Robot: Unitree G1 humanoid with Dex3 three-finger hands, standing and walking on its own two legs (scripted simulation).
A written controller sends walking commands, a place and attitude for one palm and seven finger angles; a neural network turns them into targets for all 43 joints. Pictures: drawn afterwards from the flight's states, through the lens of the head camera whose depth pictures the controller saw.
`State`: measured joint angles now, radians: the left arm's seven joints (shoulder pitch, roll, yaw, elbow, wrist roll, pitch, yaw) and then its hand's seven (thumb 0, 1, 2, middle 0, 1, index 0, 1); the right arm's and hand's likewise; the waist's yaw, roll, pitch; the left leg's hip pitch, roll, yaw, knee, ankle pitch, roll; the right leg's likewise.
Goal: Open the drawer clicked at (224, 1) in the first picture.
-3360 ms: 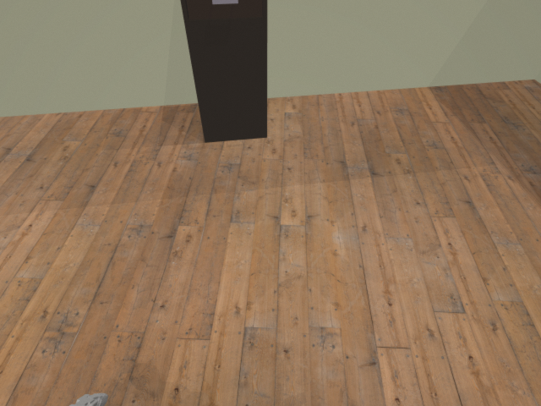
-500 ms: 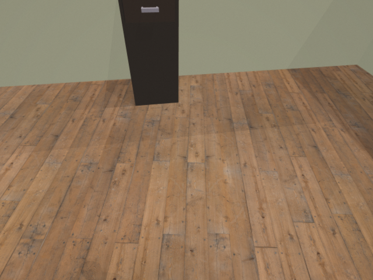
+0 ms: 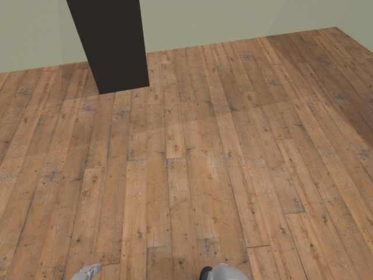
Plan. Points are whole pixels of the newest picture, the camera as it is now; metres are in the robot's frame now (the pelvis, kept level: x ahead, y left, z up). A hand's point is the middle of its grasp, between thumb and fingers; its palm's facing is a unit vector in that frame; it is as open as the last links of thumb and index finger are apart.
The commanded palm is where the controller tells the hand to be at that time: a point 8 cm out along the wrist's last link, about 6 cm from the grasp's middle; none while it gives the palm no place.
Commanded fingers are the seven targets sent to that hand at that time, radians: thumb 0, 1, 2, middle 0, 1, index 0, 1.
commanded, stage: walk to a spot facing it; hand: left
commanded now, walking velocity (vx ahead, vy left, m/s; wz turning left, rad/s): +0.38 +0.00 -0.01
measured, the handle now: out of the picture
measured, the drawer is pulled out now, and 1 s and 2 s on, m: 0.00 0.00 0.00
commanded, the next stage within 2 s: turn to face it in 1.22 s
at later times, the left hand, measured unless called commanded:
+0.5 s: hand (94, 244) +0.22 +0.24 -0.16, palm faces +0.06 -0.99 -0.13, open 7.4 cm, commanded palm none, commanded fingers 0.00 0.90 0.90 -0.20 -0.30 -0.20 -0.30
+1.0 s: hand (138, 134) +0.57 +0.18 -0.15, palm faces -0.02 -0.98 -0.19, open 7.3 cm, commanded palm none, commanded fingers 0.00 0.90 0.90 -0.20 -0.30 -0.20 -0.30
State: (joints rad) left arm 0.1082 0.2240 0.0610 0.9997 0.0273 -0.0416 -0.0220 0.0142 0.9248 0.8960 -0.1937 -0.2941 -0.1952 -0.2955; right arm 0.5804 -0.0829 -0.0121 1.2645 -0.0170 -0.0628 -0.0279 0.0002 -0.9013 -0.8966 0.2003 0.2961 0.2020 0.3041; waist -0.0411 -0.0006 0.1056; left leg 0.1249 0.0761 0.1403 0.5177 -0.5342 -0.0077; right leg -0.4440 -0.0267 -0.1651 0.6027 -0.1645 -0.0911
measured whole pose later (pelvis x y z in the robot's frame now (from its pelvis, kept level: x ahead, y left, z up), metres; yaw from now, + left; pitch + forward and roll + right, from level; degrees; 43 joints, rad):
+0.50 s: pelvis +0.22 +0.06 +0.02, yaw +0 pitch +0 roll -2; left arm 0.31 0.20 0.07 1.10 0.03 -0.01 -0.02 0.01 0.91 0.90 -0.19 -0.29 -0.20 -0.30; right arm 0.26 -0.14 -0.04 1.03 -0.03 -0.09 -0.02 0.00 -0.93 -0.90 0.20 0.30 0.20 0.30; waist 0.00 -0.05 0.01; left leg -0.26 0.08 0.20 0.55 -0.28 0.05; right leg -0.44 -0.06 -0.07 1.18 -0.33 -0.02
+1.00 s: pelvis +0.47 +0.00 +0.01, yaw -4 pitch -1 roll -1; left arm 0.16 0.15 0.07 1.04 0.02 -0.07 0.01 0.00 0.92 0.90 -0.20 -0.29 -0.20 -0.30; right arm 0.37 -0.13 -0.05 1.16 -0.02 -0.03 -0.01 0.00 -0.91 -0.90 0.20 0.30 0.20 0.30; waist -0.03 0.03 0.06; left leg -0.40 0.14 0.06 1.27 -0.35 0.00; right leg -0.32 -0.01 -0.19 0.58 -0.25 -0.06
